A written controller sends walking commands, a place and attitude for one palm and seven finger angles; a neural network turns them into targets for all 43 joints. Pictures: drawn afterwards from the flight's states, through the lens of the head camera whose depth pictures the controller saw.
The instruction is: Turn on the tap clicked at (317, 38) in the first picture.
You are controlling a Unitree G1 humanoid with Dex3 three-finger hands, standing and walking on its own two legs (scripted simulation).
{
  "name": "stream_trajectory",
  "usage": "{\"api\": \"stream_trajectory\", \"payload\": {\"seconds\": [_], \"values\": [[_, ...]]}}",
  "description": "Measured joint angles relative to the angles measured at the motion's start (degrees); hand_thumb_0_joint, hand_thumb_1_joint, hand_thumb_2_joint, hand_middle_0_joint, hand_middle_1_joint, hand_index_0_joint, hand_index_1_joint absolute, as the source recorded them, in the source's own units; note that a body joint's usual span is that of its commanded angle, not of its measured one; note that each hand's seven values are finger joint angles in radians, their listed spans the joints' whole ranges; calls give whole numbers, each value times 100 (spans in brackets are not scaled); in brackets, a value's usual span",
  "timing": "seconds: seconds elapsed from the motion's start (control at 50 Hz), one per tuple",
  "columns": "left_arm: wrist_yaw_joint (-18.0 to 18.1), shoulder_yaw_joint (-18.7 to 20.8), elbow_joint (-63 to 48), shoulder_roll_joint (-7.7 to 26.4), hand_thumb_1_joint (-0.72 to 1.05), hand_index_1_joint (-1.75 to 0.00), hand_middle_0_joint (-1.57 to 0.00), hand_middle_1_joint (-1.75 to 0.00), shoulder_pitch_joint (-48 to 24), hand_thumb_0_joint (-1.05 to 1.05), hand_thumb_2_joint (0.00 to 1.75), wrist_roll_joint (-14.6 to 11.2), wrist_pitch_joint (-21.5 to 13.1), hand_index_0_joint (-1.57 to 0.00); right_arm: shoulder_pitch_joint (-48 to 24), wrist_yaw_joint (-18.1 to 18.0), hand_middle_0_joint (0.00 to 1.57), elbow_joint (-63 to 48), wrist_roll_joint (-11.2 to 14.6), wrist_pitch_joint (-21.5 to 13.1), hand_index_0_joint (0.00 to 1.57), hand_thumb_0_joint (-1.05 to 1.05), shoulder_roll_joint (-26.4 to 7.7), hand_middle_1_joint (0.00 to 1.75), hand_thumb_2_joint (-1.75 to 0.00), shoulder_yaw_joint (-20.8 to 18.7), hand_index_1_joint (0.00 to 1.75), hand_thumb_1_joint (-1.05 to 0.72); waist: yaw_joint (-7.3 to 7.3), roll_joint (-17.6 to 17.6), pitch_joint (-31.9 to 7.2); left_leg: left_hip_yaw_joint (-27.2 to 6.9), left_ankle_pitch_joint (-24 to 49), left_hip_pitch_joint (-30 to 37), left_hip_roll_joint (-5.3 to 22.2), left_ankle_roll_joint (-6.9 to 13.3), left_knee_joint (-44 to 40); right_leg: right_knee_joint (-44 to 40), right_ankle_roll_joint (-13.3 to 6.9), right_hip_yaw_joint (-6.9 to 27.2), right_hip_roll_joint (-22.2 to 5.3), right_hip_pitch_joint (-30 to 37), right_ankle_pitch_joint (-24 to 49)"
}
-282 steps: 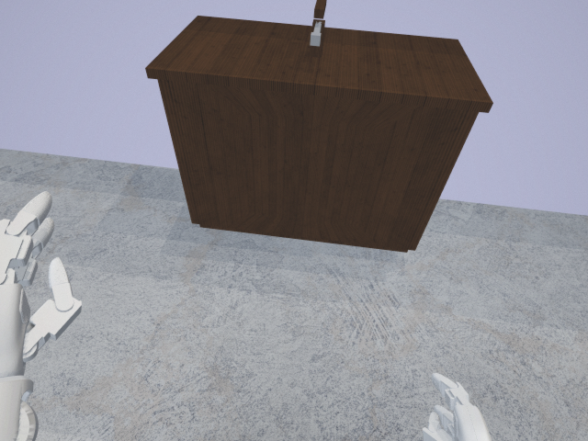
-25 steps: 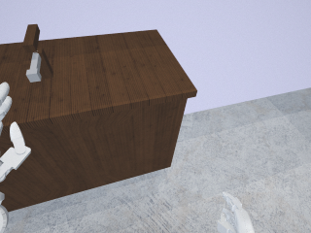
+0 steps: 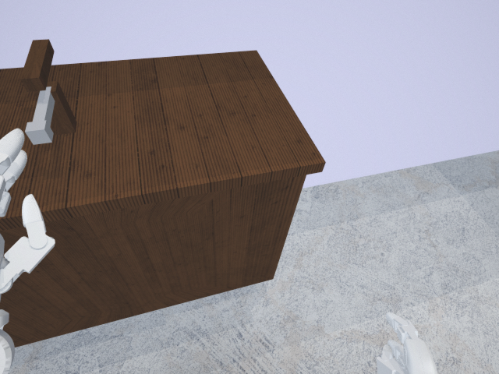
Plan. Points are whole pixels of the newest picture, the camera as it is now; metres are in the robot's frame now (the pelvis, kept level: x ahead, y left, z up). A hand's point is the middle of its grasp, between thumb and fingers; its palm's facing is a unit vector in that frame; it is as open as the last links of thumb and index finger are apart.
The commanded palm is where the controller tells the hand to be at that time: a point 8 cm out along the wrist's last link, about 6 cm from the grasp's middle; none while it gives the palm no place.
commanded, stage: come to a stop and stand still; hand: left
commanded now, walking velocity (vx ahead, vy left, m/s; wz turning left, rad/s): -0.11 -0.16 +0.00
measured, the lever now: (39, 132) +0.44 +0.39 +0.12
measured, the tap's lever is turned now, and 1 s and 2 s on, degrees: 0 0 0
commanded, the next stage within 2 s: look again from close up in 1.06 s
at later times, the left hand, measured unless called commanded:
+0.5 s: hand (96, 284) +0.17 +0.18 +0.17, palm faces +0.38 -0.84 -0.39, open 7.4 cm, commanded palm +0.13 +0.22 +0.19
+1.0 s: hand (98, 331) +0.13 +0.16 +0.17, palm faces +0.38 -0.84 -0.38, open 7.4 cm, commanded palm +0.09 +0.21 +0.19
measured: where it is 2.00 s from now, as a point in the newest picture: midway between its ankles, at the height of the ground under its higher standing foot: outside the picture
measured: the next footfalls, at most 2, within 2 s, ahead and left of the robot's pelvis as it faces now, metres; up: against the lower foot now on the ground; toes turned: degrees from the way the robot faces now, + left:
right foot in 0.28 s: +0.04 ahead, -0.13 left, +0.00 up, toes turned -5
left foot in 0.60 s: -0.01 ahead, +0.06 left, +0.00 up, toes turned -1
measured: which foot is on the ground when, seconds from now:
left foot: down 0.00-0.34, up 0.36-0.58, down 0.60-1.00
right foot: up 0.00-0.26, down 0.28-1.00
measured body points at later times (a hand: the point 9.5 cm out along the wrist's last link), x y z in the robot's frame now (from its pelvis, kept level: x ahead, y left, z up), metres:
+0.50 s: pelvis -0.04 -0.05 +0.01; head -0.03 -0.07 +0.46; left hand +0.15 +0.22 +0.19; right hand +0.11 -0.29 -0.09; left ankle -0.03 +0.08 -0.71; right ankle +0.00 -0.12 -0.73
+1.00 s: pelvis -0.08 -0.07 +0.01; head -0.08 -0.08 +0.46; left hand +0.11 +0.21 +0.19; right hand +0.08 -0.29 -0.09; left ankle -0.05 +0.06 -0.73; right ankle +0.00 -0.12 -0.73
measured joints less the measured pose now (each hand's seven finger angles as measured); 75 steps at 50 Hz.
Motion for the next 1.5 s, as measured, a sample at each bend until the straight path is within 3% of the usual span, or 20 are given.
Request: {"api": "stream_trajectory", "payload": {"seconds": [0.04,0.1,0.28,0.34,0.42,0.5,0.6,0.72,0.84,0.9,0.96,1.16,1.2,1.26,1.32,1.4,1.44,1.5], "values": [[-12,52,157,43,89,-31,-22,-30,-158,1,90,-3,15,-21,-57,27,19,-2,-37,-46,20,1,123,30,-90,48,30,-90,-27,15,-16,-26,8,39,14,47,-82,638,36,172,117,-226,-354],[-24,63,180,18,89,-30,-21,-30,-203,1,90,-25,132,-21,-100,163,19,-40,-42,-148,20,1,320,30,-90,197,30,-90,-46,106,-27,-76,160,146,103,20,-340,787,78,203,225,-354,-183],[-115,-75,100,-7,89,-30,-21,-30,129,1,90,-90,360,-21,-45,295,20,-141,-51,-301,20,1,665,30,-90,568,30,-90,16,312,-55,-74,367,58,302,-197,-442,-837,165,40,270,143,482],[-121,-117,309,-113,89,-30,-21,-30,30,1,90,-75,396,-21,-78,265,20,-22,-15,-229,20,1,544,30,-90,558,30,-90,15,544,17,-203,238,-64,440,-302,-173,-1031,-179,-76,417,208,1154],[-104,-212,390,-316,89,-30,-22,-30,114,1,90,-126,505,-21,18,211,20,187,10,-94,20,1,318,30,-90,458,30,-90,61,536,-175,-534,-663,-275,177,-322,592,-956,-413,-20,430,41,1077],[-72,-297,461,-372,89,-30,-22,-30,83,1,90,-95,491,-21,121,94,20,333,26,-30,20,1,99,30,-90,338,30,-90,-13,438,-286,-637,-917,-206,-35,-297,1015,-1041,-461,-66,413,-22,1182],[-25,-258,409,-282,89,-31,-22,-30,37,1,90,-70,406,-21,205,14,20,300,12,-12,20,1,-77,30,-90,195,30,-90,-100,388,-295,-619,-353,432,-43,-191,-184,-1047,-483,-208,506,-113,1269],[9,-181,476,-167,89,-30,-22,-30,85,2,90,-3,291,-21,239,-24,19,134,-4,-74,20,1,12,30,-90,248,30,-90,-28,198,-303,-495,-79,516,-95,-202,-467,-1178,-235,-83,457,-120,1407],[-23,-262,694,-280,89,-30,-21,-30,6,1,90,20,290,-21,168,66,20,133,0,-150,20,1,132,30,-90,332,30,-90,30,381,-383,-545,-280,293,-31,-216,-209,-1266,-517,-120,546,-196,1556],[-13,-366,720,-369,89,-30,-21,-30,-30,1,90,17,383,-21,129,115,20,177,-14,-116,20,1,168,30,-90,363,30,-90,33,444,-401,-675,-529,169,-72,-178,-43,-1338,-580,-139,580,-222,1642],[-2,-429,681,-368,89,-30,-21,-30,-30,1,90,2,433,-21,112,120,20,222,-33,-61,20,1,212,30,-90,413,30,-90,6,413,-367,-722,-313,202,-103,-168,-134,-1351,-570,-148,569,-211,1675],[5,-310,670,-211,89,-30,-22,-30,49,1,90,12,401,-21,302,72,20,167,-22,-23,20,1,174,30,-90,438,30,-90,-10,388,-344,-701,118,351,-130,-196,-508,-1561,-369,-58,577,-119,1715],[-166,-227,1038,256,89,-31,-22,-30,-710,2,90,84,296,-21,485,-73,20,-36,116,-145,20,1,116,30,-90,512,30,-90,73,391,-240,-783,36,157,-127,-136,-273,-1296,-289,-93,581,-271,1495],[-304,286,1815,631,88,-31,-22,-30,-1805,2,90,-2,-40,-21,416,123,20,76,53,-372,20,1,105,30,-90,551,30,-90,163,268,-188,-743,-351,-122,-151,-140,192,-1047,-475,-52,566,-492,1690],[-247,530,1666,264,89,-30,-21,-30,-1560,1,90,-219,-122,-21,319,365,20,74,42,-443,20,1,54,30,-90,485,30,-90,90,317,-211,-700,-478,-52,-188,-104,212,-1044,-506,144,642,-479,1645],[-327,63,1003,-305,90,-30,-21,-30,-640,1,90,-164,-165,-20,349,384,20,49,42,-526,20,1,31,30,-90,417,30,-90,-24,275,-225,-574,-131,229,-234,-75,-180,-1214,-361,325,630,-319,1622],[-391,-148,913,-393,90,-30,-21,-30,-362,1,90,-86,-185,-20,381,326,20,58,24,-548,20,1,40,30,-90,403,30,-90,-48,234,-228,-561,-46,310,-256,-29,-327,-1285,-297,346,612,-261,1523],[-419,-165,937,-309,89,-30,-22,-30,-233,1,90,-4,-132,-21,414,256,20,48,-17,-575,20,1,71,30,-90,400,30,-90,-41,149,-200,-562,-28,380,-315,33,-475,-1390,-242,354,558,-205,1544]]}}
